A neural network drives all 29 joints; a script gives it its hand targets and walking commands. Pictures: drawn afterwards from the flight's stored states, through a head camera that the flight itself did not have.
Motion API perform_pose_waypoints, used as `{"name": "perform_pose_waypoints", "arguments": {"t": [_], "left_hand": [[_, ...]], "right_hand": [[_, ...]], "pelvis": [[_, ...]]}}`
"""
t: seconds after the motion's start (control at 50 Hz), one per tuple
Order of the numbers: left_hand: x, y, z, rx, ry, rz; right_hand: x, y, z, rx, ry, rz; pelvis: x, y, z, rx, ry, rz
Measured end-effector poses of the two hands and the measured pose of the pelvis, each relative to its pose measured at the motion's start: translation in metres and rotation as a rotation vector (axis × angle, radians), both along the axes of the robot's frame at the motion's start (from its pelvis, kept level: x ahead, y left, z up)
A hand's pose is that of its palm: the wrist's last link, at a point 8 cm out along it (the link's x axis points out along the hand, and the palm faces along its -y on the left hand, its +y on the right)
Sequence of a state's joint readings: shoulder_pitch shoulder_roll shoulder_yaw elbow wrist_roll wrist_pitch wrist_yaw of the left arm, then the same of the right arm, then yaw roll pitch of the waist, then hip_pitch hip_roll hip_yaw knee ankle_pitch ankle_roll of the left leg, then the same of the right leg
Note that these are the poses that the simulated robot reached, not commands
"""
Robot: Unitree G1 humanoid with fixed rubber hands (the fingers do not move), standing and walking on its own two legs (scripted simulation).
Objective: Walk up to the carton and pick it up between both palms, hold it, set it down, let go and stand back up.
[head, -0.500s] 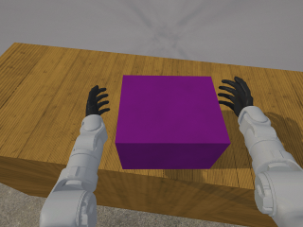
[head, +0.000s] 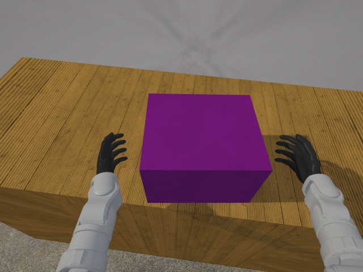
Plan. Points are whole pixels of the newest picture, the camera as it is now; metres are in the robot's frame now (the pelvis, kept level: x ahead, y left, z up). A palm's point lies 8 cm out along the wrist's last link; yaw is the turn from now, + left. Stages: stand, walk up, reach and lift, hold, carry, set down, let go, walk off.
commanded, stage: set down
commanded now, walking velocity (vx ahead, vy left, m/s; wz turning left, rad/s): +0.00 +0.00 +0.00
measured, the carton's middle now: (199, 148) +0.43 -0.01 +0.01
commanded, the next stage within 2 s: none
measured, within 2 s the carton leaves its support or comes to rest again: neither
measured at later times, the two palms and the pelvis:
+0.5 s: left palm (98, 181) +0.31 +0.20 +0.03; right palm (312, 191) +0.32 -0.26 +0.02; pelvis +0.00 +0.00 +0.00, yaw +0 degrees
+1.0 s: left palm (94, 197) +0.27 +0.20 +0.03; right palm (320, 213) +0.28 -0.27 +0.01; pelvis +0.02 +0.00 +0.00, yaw +0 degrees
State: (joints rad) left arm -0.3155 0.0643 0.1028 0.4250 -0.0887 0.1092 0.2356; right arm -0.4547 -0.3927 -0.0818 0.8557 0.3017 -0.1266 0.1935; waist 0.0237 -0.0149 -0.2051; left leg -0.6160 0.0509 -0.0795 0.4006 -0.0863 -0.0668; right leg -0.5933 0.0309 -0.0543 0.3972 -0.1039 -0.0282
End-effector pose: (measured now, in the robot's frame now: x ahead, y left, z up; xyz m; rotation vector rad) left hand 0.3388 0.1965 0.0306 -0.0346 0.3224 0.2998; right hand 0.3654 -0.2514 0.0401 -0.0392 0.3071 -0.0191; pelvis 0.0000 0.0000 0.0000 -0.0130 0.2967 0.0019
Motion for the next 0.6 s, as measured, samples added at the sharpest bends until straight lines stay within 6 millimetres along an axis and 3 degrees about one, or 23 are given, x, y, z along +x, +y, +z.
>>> {"name": "perform_pose_waypoints", "arguments": {"t": [0.22, 0.6], "left_hand": [[-0.007, -0.001, 0.006, 0.001, -0.003, -0.009], [-0.039, 0.009, 0.005, 0.009, -0.001, 0.021]], "right_hand": [[-0.012, -0.003, -0.006, 0.009, 0.031, 0.003], [-0.048, -0.01, -0.021, -0.001, 0.055, 0.021]], "pelvis": [[0.0, 0.0, 0.002, 0.0, -0.039, 0.001], [0.003, -0.001, 0.003, 0.001, -0.062, 0.001]]}}
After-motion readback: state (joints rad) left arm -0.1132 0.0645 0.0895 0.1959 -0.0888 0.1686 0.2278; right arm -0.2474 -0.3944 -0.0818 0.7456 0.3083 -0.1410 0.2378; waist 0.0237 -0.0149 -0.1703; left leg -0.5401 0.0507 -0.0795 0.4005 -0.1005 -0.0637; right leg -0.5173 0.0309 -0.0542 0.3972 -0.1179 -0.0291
